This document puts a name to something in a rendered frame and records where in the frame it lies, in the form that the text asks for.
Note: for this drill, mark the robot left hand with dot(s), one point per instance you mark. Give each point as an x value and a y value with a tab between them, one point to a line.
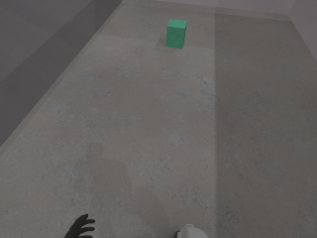
75	230

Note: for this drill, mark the carton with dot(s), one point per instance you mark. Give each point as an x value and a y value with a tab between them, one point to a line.
175	33

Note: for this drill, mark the robot right shin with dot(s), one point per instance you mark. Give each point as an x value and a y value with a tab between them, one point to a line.
188	225

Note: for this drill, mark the right robot thigh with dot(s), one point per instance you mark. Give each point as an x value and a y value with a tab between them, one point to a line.
191	232

